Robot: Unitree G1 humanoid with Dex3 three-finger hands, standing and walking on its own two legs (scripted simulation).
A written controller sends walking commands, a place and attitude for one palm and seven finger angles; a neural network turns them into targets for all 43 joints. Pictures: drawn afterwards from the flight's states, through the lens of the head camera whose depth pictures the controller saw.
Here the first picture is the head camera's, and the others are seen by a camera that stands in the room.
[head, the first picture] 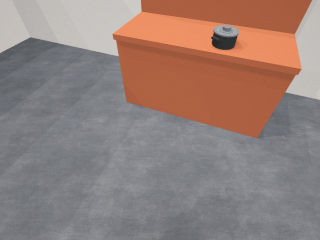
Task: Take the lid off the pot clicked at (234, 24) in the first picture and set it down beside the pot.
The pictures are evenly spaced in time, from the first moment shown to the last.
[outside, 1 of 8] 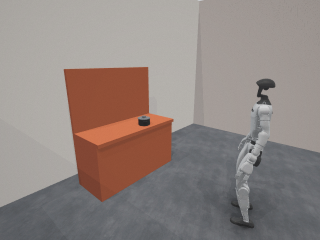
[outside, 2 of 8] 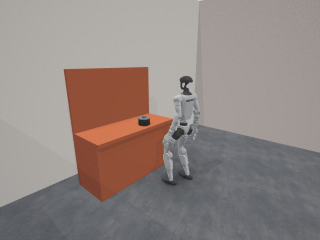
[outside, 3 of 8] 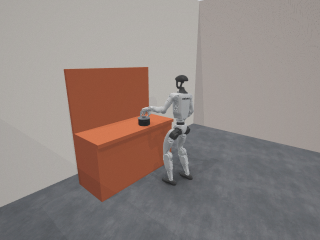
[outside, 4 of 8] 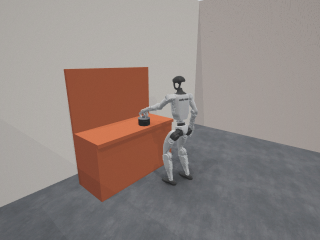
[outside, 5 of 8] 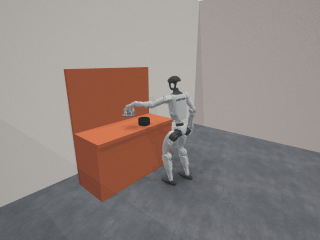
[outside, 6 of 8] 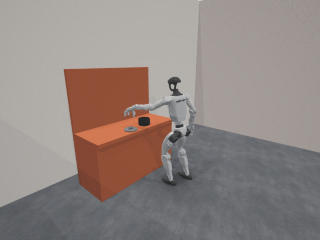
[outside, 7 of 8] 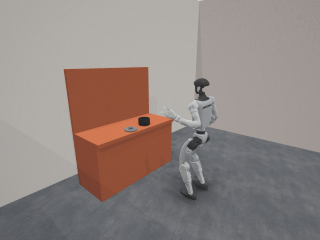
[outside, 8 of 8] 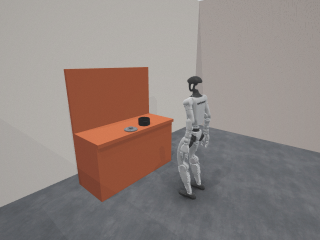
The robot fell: no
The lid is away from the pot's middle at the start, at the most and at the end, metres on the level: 0.00 0.26 0.26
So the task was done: yes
